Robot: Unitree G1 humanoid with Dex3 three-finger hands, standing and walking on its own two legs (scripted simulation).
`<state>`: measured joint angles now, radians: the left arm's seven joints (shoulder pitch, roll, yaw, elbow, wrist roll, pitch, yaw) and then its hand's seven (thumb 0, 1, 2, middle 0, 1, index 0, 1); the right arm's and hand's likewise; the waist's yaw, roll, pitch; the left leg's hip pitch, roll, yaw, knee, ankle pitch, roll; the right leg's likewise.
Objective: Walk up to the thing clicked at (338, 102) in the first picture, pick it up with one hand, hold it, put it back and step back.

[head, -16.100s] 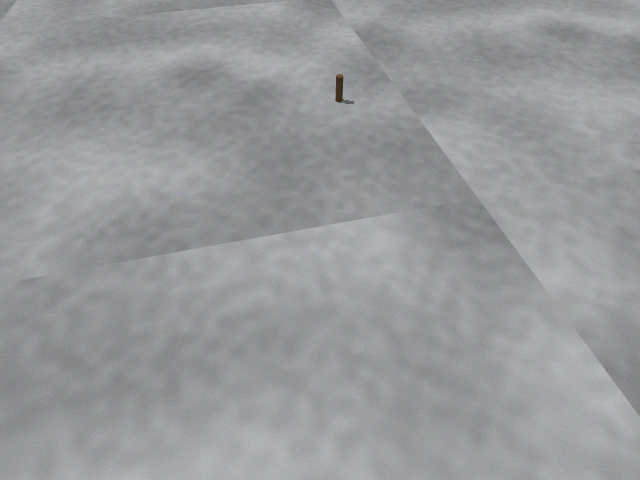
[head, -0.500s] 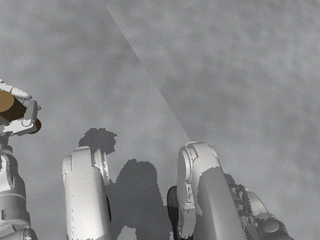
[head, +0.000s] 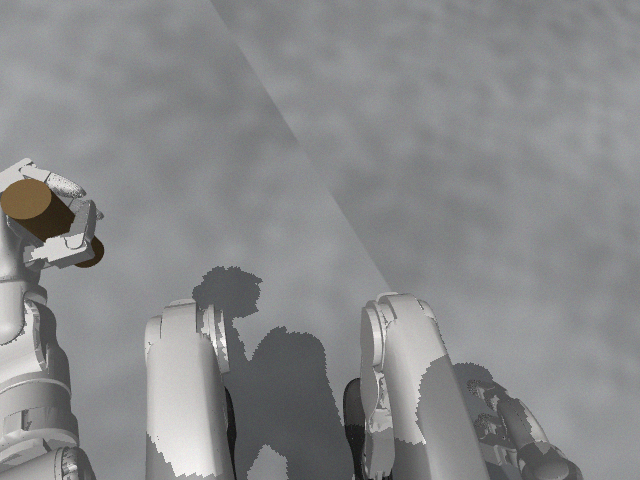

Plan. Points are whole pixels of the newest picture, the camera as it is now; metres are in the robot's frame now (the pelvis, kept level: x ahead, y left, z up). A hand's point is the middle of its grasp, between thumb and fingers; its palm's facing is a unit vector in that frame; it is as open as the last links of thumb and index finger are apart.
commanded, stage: settle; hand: left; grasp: from the side
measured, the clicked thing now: (61, 229) +0.40 +0.30 -0.05
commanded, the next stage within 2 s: lift in 0.26 s
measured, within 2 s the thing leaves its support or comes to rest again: neither
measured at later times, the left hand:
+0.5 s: hand (70, 208) +0.41 +0.27 +0.00, palm faces +0.23 -0.97 -0.03, open 5.3 cm
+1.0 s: hand (14, 177) +0.39 +0.27 +0.10, palm faces +0.21 -0.98 -0.03, open 5.3 cm
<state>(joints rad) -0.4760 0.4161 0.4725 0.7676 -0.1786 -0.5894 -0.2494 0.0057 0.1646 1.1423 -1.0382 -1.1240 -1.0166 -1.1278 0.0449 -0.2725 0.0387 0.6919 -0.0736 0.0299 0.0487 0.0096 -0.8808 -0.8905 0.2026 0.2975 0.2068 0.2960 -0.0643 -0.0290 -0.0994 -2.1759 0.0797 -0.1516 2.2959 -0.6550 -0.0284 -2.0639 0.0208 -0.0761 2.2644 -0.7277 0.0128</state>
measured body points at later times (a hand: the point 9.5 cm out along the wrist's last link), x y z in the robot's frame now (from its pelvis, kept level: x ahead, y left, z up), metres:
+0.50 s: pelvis +0.00 +0.00 +0.02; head +0.19 +0.06 +0.42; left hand +0.39 +0.33 +0.00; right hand +0.15 -0.26 -0.11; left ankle +0.09 +0.14 -0.33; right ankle +0.09 -0.12 -0.33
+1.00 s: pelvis +0.01 +0.00 +0.10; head +0.19 +0.04 +0.51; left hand +0.37 +0.32 +0.11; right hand +0.19 -0.24 -0.03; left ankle +0.09 +0.14 -0.33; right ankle +0.09 -0.12 -0.33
